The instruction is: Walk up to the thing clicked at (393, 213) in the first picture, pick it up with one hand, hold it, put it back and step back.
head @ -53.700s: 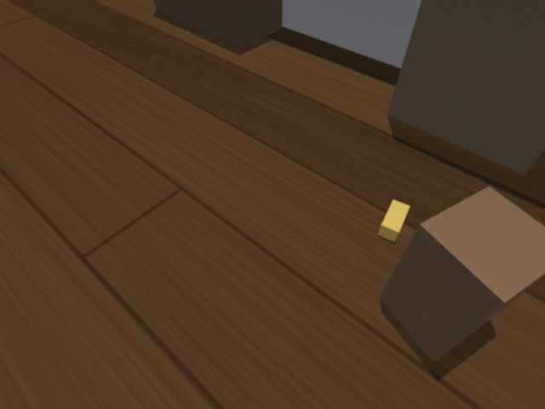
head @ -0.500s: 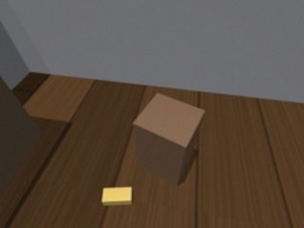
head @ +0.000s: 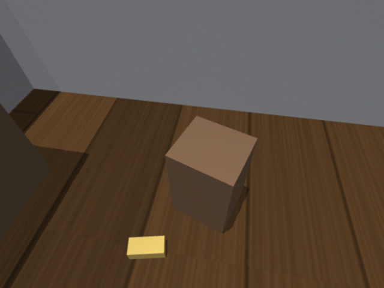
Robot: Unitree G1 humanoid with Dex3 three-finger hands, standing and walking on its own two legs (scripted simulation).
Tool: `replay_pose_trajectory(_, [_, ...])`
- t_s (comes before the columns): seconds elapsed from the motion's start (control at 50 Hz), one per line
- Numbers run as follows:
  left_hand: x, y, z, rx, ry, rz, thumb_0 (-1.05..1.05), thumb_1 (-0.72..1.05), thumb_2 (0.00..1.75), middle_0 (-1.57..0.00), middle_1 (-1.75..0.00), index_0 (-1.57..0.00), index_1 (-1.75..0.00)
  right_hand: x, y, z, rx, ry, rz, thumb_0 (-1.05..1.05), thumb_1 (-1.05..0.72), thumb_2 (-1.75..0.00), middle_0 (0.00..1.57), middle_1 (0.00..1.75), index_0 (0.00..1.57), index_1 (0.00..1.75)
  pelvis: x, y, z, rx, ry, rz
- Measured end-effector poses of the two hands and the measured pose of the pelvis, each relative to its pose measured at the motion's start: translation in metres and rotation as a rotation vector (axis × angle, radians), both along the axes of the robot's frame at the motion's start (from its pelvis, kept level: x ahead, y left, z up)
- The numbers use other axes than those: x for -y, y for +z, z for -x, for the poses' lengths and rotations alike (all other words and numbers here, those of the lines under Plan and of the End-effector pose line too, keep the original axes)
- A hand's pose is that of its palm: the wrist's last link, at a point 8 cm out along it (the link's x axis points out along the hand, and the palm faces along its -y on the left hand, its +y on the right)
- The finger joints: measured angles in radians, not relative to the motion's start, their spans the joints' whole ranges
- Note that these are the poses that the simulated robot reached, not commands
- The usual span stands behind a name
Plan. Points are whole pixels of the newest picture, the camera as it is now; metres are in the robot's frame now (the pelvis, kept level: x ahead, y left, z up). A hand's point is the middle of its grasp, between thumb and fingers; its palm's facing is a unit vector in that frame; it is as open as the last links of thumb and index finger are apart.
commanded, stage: stand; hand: left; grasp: from above
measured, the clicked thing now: (147, 247) +0.44 +0.23 -0.75
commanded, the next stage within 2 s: step back in 0.72 s
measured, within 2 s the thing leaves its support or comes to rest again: neither
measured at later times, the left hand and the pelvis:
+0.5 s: hand out of the picture +0.08 +0.25 -0.16, palm faces +0.00 -0.94 -0.34, open 7.4 cm; pelvis +0.00 +0.00 +0.00, yaw +0 degrees
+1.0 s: hand out of the picture +0.08 +0.29 -0.17, palm faces -0.02 -0.92 -0.38, open 7.4 cm; pelvis -0.04 +0.03 -0.02, yaw +0 degrees
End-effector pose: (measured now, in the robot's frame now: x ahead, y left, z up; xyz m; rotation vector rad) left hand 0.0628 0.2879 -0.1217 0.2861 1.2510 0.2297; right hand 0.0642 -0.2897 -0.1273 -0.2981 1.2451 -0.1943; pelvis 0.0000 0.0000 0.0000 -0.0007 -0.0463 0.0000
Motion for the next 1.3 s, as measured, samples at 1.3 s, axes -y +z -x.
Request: replay_pose_trajectory(1.3, [-0.053,-0.021,0.025,0.049,-0.141,-0.019,0.01,0.91,0.9,-0.21,-0.3,-0.2,-0.3,-0.023,0.01,0.099,0.018,-0.06,0.104,0.01,-0.9,-0.9,0.2,0.3,0.21,0.3,-0.047,-0.017,0.093,-0.023,-0.067,0.021])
